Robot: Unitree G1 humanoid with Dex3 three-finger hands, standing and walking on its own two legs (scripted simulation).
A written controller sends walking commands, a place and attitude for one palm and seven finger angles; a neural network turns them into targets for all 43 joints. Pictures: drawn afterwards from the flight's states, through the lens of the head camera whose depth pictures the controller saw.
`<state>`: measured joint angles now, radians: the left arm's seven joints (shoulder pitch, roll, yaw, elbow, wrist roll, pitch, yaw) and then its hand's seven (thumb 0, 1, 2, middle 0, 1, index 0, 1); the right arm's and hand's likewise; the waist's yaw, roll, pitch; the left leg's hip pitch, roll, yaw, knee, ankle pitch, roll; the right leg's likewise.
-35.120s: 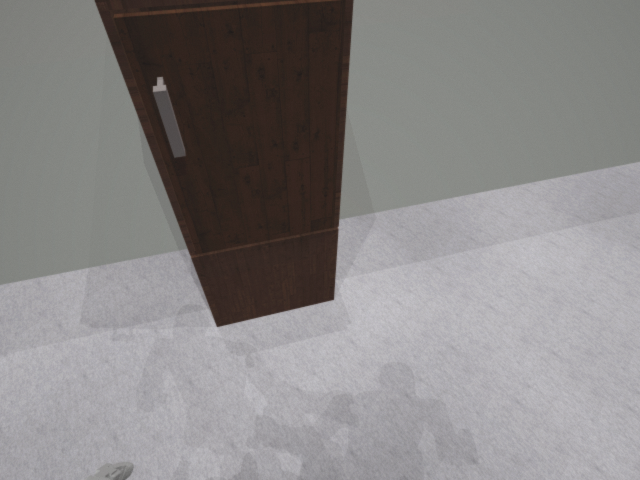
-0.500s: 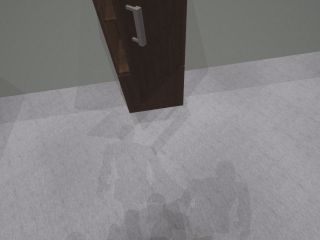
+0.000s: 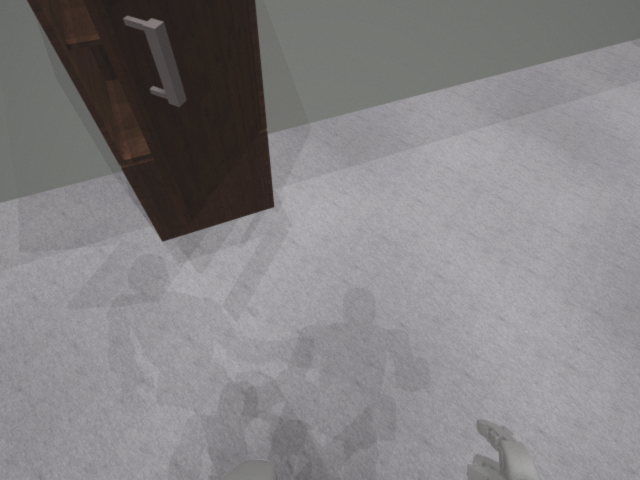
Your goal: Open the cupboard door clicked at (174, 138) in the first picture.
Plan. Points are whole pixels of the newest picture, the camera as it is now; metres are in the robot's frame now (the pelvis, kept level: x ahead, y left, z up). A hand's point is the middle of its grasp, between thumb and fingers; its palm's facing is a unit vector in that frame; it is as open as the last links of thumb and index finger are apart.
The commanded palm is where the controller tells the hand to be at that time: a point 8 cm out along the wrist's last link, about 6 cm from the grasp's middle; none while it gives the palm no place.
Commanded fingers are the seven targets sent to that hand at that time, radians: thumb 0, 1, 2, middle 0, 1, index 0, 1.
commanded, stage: walk to a spot facing it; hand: left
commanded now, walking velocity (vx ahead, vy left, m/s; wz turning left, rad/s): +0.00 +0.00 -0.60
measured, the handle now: (155, 62) +0.67 +0.35 +0.08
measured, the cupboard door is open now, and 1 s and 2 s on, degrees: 44 44 44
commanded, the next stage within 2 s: none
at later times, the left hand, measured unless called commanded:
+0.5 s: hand (239, 398) +0.22 +0.14 -0.16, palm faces -0.35 -0.90 -0.24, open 7.3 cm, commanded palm none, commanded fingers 0.00 0.90 0.90 -0.20 -0.30 -0.20 -0.30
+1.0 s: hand (293, 306) +0.38 +0.08 -0.17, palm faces -0.56 -0.81 -0.17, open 7.3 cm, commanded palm none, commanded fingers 0.00 0.90 0.90 -0.20 -0.30 -0.20 -0.30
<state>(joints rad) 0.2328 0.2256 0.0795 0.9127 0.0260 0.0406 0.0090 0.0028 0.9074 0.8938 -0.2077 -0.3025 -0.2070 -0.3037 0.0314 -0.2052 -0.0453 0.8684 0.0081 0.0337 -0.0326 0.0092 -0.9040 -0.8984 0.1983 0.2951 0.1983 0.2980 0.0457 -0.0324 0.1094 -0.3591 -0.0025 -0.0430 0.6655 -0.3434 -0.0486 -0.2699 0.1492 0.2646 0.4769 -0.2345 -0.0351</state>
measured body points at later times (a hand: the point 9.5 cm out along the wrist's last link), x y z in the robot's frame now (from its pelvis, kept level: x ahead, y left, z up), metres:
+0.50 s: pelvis +0.04 -0.01 -0.02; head +0.09 -0.04 +0.43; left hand +0.24 +0.19 -0.14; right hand -0.06 -0.27 -0.16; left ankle +0.00 +0.13 -0.70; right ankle -0.01 -0.11 -0.74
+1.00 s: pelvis +0.21 -0.05 +0.00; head +0.27 -0.06 +0.45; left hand +0.41 +0.13 -0.15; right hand +0.11 -0.27 -0.13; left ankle +0.25 +0.06 -0.74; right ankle +0.12 -0.15 -0.65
